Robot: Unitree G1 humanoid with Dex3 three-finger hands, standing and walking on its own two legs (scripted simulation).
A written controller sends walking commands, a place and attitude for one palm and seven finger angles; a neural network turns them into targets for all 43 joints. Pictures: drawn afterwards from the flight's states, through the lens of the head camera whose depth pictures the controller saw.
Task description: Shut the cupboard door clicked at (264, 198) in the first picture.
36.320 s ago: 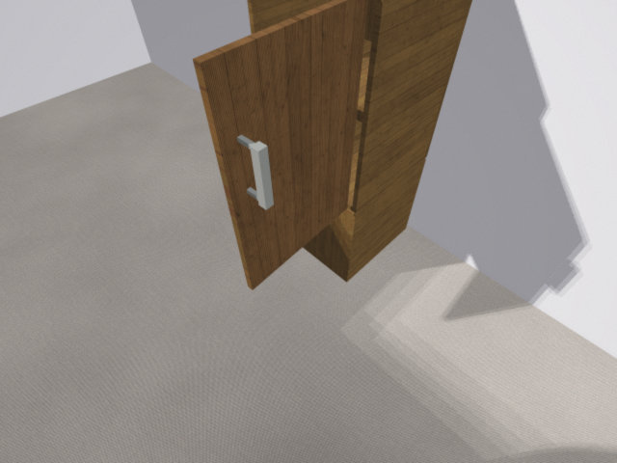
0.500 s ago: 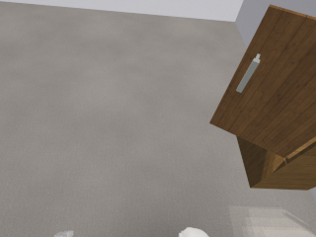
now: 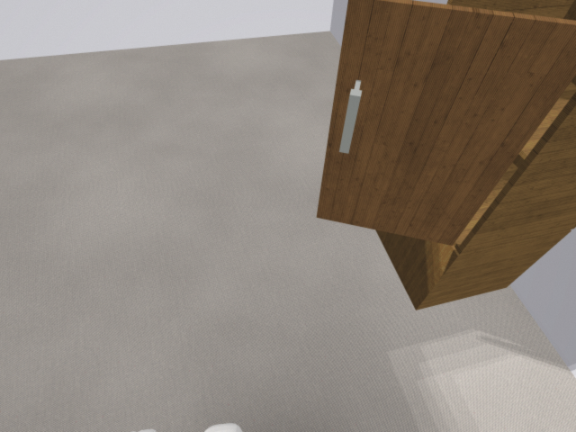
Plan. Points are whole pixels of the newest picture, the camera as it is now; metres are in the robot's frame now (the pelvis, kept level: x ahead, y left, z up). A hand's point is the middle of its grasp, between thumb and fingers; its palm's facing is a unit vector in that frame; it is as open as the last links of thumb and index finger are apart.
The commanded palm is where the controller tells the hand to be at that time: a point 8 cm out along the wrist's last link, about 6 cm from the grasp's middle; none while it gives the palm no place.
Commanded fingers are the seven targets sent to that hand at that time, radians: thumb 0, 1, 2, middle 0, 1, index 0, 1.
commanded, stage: turn to face it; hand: left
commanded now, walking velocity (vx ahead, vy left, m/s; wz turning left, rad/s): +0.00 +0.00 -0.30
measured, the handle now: (351, 117) +0.69 -0.08 +0.04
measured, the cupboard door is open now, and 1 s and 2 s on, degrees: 62 62 62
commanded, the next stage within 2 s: take the last steps up to it in 0.18 s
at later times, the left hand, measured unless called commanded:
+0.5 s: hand out of the picture +0.11 +0.18 -0.16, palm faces -0.16 -0.96 -0.24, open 7.4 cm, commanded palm none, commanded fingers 0.00 0.90 0.90 -0.20 -0.30 -0.20 -0.30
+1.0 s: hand (214, 389) +0.21 +0.14 -0.18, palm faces -0.22 -0.96 -0.14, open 7.4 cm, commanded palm none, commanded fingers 0.00 0.90 0.90 -0.20 -0.30 -0.20 -0.30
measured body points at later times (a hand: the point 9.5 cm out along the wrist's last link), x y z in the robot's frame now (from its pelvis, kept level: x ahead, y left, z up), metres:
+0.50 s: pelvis +0.01 -0.01 -0.01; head +0.02 -0.03 +0.44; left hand +0.12 +0.23 -0.14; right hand -0.03 -0.26 -0.17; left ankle +0.01 +0.12 -0.72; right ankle -0.04 -0.11 -0.74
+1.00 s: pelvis +0.15 -0.04 +0.00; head +0.18 -0.02 +0.45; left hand +0.22 +0.19 -0.16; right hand +0.14 -0.28 -0.13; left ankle +0.18 +0.05 -0.74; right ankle +0.06 -0.16 -0.64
